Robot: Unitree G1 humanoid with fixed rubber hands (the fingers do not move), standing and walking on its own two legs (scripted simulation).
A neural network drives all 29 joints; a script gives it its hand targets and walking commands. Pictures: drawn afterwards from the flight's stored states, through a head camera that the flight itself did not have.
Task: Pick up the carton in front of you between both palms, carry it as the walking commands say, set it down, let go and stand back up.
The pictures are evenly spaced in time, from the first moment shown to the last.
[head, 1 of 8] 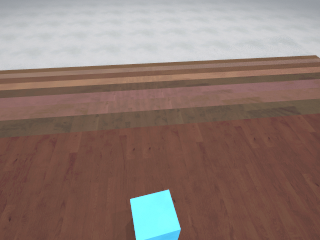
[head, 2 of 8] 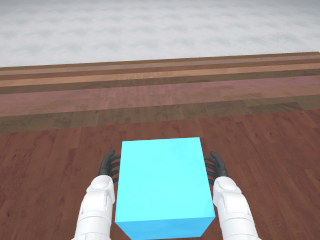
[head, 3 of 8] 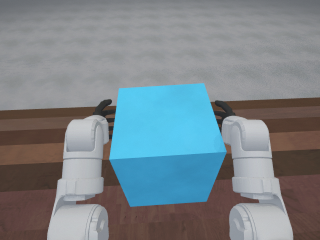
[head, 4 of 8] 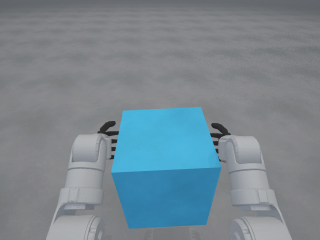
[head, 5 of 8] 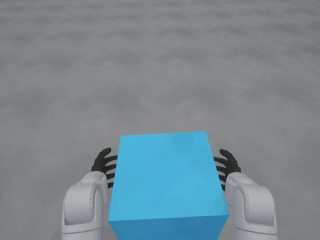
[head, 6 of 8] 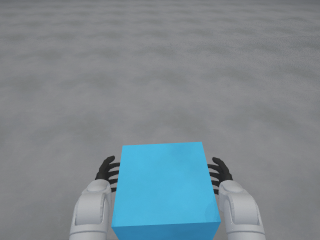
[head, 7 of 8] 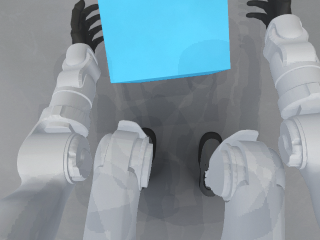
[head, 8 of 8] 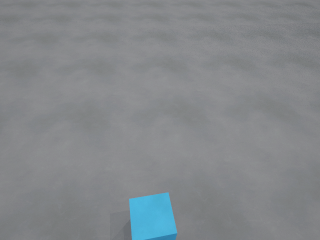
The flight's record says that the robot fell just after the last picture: no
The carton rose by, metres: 0.69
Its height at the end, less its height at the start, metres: -0.92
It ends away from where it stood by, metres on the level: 6.93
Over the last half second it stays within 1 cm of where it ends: yes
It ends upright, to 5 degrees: yes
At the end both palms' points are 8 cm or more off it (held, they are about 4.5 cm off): yes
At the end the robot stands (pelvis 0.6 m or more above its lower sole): yes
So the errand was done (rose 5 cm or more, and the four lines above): yes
